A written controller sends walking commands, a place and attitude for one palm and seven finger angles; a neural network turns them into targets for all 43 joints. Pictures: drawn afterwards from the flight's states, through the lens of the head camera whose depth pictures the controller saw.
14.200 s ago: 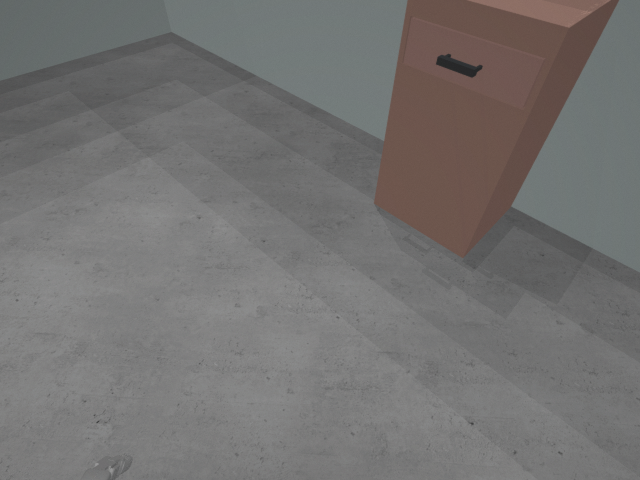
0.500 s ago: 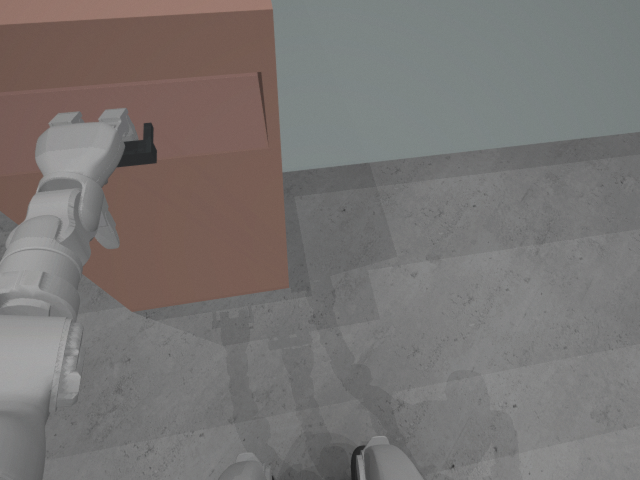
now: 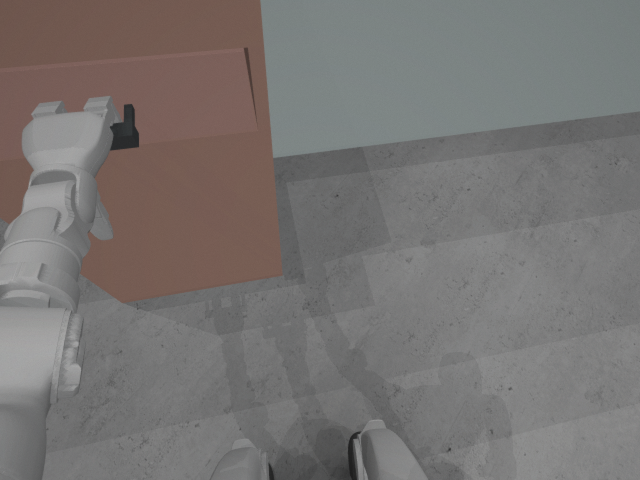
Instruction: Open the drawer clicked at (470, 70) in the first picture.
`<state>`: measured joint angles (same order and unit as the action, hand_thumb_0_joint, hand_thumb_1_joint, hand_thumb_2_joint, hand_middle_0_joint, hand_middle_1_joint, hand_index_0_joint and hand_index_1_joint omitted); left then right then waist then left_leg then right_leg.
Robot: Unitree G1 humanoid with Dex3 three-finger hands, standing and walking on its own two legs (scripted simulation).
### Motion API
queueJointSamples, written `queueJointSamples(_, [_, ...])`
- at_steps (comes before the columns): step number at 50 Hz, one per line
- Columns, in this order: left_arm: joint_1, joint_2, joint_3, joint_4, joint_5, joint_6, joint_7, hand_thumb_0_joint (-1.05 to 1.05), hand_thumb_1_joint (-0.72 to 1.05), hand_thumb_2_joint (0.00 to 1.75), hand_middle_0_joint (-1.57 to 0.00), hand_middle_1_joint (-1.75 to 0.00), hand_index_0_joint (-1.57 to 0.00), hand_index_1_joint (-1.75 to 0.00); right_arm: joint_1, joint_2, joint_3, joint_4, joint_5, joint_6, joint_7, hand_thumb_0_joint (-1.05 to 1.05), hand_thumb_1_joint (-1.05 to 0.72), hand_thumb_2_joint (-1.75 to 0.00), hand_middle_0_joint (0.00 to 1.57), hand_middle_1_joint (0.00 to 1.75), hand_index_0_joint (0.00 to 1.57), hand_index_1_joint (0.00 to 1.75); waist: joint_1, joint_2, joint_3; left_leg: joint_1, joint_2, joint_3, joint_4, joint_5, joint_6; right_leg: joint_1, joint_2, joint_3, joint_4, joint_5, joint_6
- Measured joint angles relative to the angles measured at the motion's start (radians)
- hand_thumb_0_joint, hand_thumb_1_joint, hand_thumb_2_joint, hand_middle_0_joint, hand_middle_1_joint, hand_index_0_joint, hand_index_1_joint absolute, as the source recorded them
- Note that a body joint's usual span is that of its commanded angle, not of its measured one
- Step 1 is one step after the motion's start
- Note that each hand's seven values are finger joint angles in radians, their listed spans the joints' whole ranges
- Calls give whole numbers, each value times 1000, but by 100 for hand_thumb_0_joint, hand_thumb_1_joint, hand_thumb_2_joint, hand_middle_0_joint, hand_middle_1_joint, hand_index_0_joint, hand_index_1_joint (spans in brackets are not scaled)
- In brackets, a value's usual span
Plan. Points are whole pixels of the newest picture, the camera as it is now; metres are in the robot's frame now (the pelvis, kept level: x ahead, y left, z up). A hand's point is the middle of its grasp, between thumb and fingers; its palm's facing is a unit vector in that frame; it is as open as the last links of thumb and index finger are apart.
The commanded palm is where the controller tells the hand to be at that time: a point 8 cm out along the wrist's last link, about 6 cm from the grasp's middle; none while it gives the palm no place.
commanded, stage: lower the fingers behind the handle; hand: left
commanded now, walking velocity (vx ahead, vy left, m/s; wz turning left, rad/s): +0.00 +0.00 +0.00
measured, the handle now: (85, 128) +0.56 +0.27 +0.03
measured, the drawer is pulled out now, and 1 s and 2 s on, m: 0.00 0.00 0.06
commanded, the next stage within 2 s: close the thumb around the handle in 0.30 s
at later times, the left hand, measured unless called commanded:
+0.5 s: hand (95, 170) +0.51 +0.25 +0.01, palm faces -0.09 -0.01 -1.00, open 13.7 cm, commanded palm +0.50 +0.24 +0.06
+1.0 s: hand (96, 171) +0.51 +0.25 +0.02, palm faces -0.07 -0.01 -1.00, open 6.0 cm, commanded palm +0.49 +0.24 +0.06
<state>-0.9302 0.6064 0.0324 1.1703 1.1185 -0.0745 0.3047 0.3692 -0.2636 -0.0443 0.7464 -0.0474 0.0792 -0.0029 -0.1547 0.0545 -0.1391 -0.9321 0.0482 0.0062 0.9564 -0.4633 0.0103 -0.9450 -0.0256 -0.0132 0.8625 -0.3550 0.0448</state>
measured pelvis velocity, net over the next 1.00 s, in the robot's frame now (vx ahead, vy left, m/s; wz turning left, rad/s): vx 0.00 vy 0.00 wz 0.00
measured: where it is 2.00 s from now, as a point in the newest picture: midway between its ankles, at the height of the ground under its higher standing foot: outside the picture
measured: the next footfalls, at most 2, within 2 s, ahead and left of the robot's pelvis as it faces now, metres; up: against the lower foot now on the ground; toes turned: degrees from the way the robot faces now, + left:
none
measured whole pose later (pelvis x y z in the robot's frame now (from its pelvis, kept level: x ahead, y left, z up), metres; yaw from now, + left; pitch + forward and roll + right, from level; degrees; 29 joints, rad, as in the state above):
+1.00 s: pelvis +0.00 +0.00 +0.00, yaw +0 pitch +25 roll -2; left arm -0.89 0.58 0.04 1.13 1.12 -0.07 0.33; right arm 0.36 -0.27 -0.05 0.75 -0.05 0.07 0.00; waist -0.15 0.06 -0.14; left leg -0.91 0.05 0.01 0.95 -0.47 0.01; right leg -0.93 -0.02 -0.01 0.86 -0.36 0.04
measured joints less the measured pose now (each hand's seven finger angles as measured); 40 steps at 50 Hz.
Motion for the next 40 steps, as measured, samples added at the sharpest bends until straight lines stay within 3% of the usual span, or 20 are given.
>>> queueJointSamples(25, [-4, 2, 0, -10, -3, -5, -1, 0, -46, 31, -30, -120, -31, -121, -6, -5, 0, -8, 3, -10, -4, 0, -90, -90, 20, 30, 21, 30, 3, 3, 2, -14, 2, -7, 10, -3, -6, -15, 2, -5, 15, -6, -5])
queueJointSamples(31, [15, 0, 9, -25, -3, -17, 2, 0, -28, 39, -31, -122, -32, -123, -1, -4, -1, -3, 1, -9, -4, 0, -90, -90, 20, 30, 21, 30, 6, 3, -1, -7, 3, -4, 8, -5, -5, -9, 4, -2, 13, -7, -4])
queueJointSamples(40, [40, -19, 10, -43, -2, -16, 22, 0, 16, 58, -34, -127, -35, -127, -1, -3, -5, 4, 1, -5, 3, 0, -90, -90, 20, 30, 21, 30, 13, 5, -5, 8, 1, 0, 2, -6, -3, 5, 3, 1, 6, -7, -2])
